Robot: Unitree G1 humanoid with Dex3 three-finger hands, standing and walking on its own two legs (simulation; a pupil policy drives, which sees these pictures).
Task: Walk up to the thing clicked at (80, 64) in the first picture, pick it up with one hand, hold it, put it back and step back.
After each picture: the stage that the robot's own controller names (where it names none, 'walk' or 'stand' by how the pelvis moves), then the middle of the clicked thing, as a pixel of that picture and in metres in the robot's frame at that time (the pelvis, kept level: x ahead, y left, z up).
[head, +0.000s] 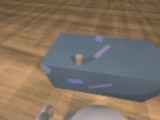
stand; (79, 60) +0.56 +0.13 -0.10
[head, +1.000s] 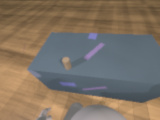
rise first; (67, 63) +0.46 +0.24 -0.08
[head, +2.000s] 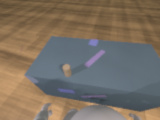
stand; (67, 70) +0.41 +0.22 -0.10
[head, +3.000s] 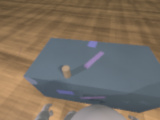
stand; (66, 72) +0.41 +0.22 -0.10
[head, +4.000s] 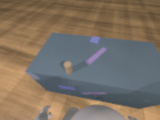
stand; (68, 67) +0.42 +0.21 -0.10
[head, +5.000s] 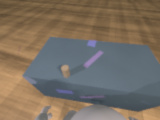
stand; (65, 71) +0.41 +0.22 -0.10
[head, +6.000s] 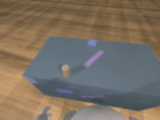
stand; (66, 71) +0.40 +0.22 -0.10
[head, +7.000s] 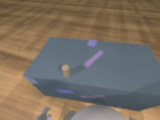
rise first; (66, 71) +0.41 +0.22 -0.10
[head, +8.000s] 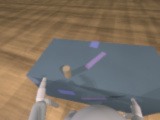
rise first; (67, 72) +0.40 +0.24 -0.10
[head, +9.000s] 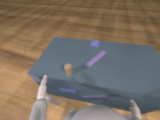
go down; (68, 70) +0.42 +0.23 -0.10
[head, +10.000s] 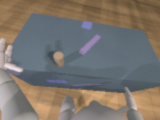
go down; (59, 59) +0.42 +0.21 -0.03
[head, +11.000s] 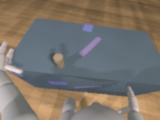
go down; (59, 61) +0.42 +0.22 -0.03
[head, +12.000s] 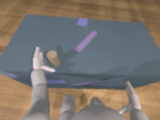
close in; (53, 59) +0.43 +0.23 +0.00
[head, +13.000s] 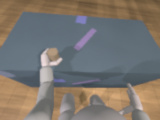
close; (54, 57) +0.43 +0.22 +0.02
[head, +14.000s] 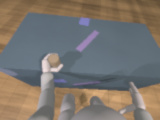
lift; (55, 63) +0.39 +0.22 +0.01
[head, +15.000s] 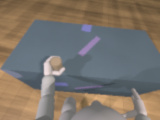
lift; (57, 66) +0.35 +0.21 +0.04
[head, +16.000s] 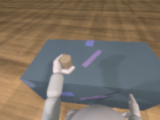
hold; (67, 64) +0.33 +0.16 +0.14
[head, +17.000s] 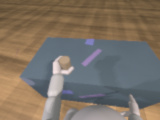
hold; (65, 65) +0.33 +0.17 +0.11
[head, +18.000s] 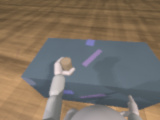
crouch; (67, 66) +0.33 +0.17 +0.10
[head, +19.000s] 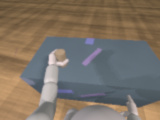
crouch; (61, 58) +0.39 +0.21 +0.11
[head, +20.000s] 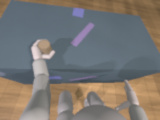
lower; (46, 49) +0.47 +0.24 +0.02
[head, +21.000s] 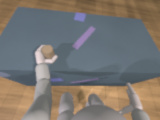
lower; (49, 54) +0.44 +0.24 +0.01
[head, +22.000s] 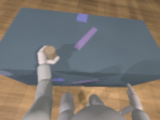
lower; (51, 55) +0.44 +0.23 +0.01
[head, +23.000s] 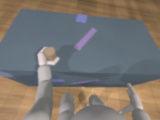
lower; (51, 56) +0.43 +0.23 +0.01
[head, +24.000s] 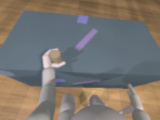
open; (56, 58) +0.42 +0.20 +0.01
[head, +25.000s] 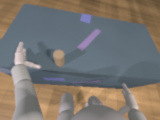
sink last; (59, 58) +0.41 +0.19 +0.00
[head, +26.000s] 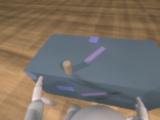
sink last; (67, 67) +0.42 +0.22 -0.04
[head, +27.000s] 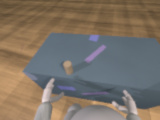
stand; (68, 68) +0.41 +0.21 -0.04
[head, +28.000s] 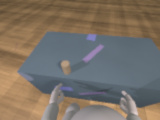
stand; (66, 67) +0.40 +0.21 -0.03
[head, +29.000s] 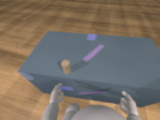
stand; (66, 67) +0.41 +0.21 -0.03
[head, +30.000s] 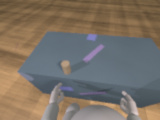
stand; (66, 67) +0.40 +0.21 -0.03
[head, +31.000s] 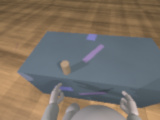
stand; (65, 68) +0.40 +0.21 -0.03
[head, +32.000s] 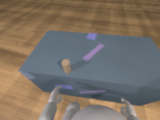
stand; (66, 66) +0.41 +0.21 -0.04
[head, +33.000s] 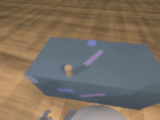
stand; (68, 71) +0.41 +0.20 -0.10
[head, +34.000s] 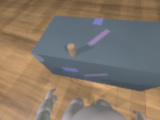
walk; (71, 50) +0.55 +0.20 -0.08
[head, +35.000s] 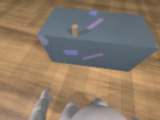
walk; (75, 30) +0.84 +0.18 -0.08
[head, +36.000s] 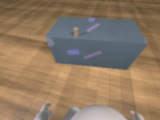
stand; (76, 32) +1.00 +0.23 -0.08
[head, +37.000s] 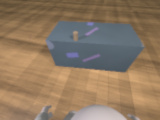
stand; (75, 36) +1.00 +0.23 -0.10
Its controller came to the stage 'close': yes
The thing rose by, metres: 0.21
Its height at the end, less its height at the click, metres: +0.00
